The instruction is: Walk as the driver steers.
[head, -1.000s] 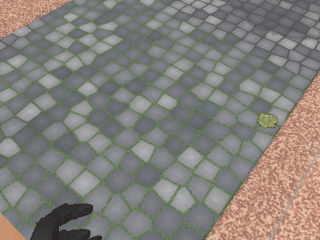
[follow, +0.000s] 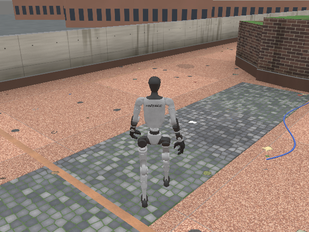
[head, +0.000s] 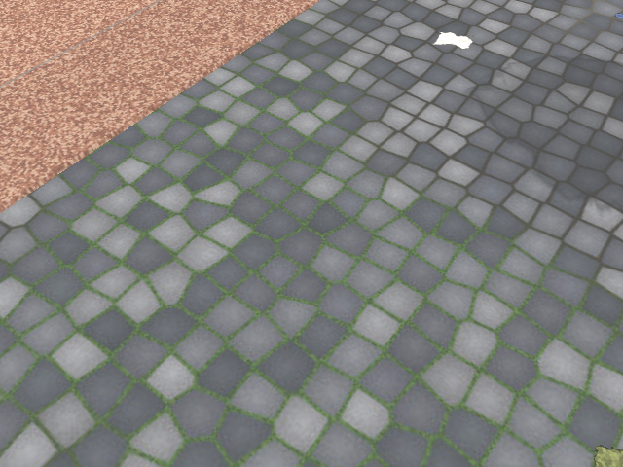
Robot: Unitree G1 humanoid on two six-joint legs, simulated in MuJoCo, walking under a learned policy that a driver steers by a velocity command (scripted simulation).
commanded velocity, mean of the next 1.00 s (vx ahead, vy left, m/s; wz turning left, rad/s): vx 0.50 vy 0.00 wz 0.34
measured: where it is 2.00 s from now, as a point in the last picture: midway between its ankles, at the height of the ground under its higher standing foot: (183, 286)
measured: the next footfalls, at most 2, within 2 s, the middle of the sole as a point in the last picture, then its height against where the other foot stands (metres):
right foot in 0.06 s outside the picture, level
left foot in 0.64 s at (245, 455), level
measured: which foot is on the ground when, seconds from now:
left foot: down 0.00-0.08, up 0.10-0.62, down 0.64-1.00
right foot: up 0.00-0.04, down 0.06-0.62, up 0.64-1.00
